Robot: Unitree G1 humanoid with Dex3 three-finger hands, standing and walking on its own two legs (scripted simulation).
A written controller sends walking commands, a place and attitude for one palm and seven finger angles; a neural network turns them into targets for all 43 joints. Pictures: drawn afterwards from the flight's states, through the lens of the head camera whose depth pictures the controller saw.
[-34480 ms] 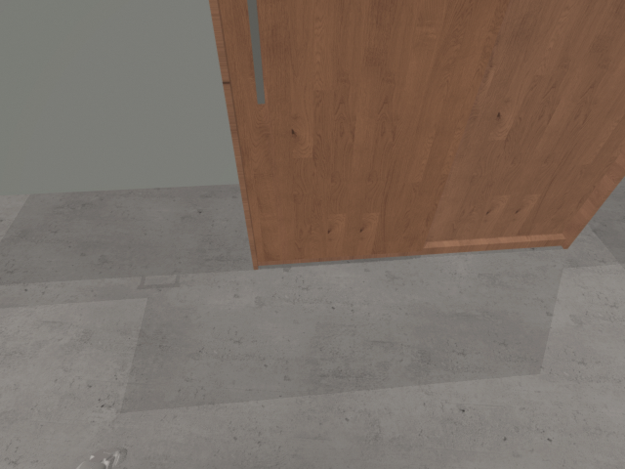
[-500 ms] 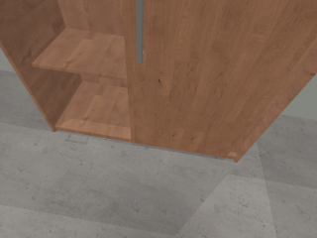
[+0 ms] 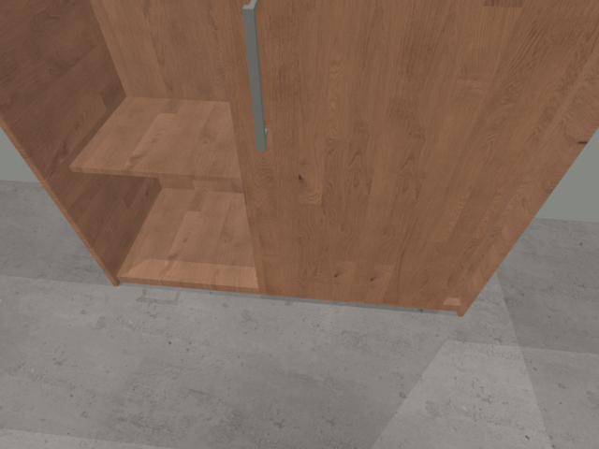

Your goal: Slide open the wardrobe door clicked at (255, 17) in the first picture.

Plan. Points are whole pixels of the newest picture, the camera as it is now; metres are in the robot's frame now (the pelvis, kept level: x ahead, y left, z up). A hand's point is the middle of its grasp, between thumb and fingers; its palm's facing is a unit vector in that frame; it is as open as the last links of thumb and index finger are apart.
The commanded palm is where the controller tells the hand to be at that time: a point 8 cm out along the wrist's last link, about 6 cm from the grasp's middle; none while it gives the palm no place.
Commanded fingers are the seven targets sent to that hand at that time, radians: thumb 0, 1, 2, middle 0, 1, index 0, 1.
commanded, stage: let the arm hang, fingers relaxed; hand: left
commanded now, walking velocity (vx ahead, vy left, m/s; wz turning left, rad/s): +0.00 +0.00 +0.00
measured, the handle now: (258, 83) +0.73 +0.12 +0.13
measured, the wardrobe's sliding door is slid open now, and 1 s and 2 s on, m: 0.57 0.57 0.57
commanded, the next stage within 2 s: look to check the result in 0.26 s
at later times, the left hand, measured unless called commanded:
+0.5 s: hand out of the picture +0.03 +0.19 -0.17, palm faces -0.01 -0.98 -0.22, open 7.4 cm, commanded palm none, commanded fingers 0.00 0.90 0.90 -0.20 -0.30 -0.20 -0.30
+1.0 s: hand out of the picture +0.07 +0.21 -0.17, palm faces -0.02 -0.96 -0.26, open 7.4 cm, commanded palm none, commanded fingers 0.00 0.90 0.90 -0.20 -0.30 -0.20 -0.30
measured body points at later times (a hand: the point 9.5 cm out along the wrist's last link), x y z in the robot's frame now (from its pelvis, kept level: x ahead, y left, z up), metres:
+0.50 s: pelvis +0.01 +0.00 +0.00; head +0.03 +0.00 +0.45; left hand +0.03 +0.25 -0.16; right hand +0.03 -0.24 -0.16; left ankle +0.02 +0.09 -0.74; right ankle +0.00 -0.12 -0.74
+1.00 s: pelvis +0.02 +0.00 +0.00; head +0.03 +0.00 +0.45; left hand +0.07 +0.26 -0.15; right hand +0.06 -0.27 -0.14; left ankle +0.02 +0.09 -0.74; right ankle +0.00 -0.12 -0.74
